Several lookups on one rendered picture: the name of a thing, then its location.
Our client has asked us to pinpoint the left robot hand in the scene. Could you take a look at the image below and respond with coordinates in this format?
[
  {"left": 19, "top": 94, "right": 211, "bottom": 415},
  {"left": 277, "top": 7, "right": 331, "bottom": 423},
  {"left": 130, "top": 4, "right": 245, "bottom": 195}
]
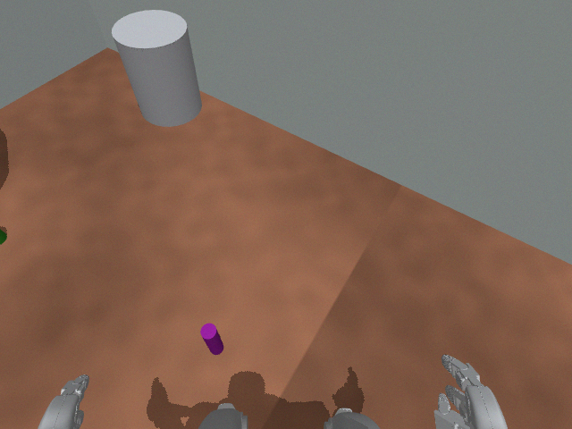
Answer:
[{"left": 38, "top": 374, "right": 89, "bottom": 429}]

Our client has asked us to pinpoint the right robot hand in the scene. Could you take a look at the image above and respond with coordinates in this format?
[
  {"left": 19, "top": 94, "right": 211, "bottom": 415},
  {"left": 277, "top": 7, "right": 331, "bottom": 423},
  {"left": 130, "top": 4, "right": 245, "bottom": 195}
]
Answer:
[{"left": 434, "top": 355, "right": 508, "bottom": 429}]

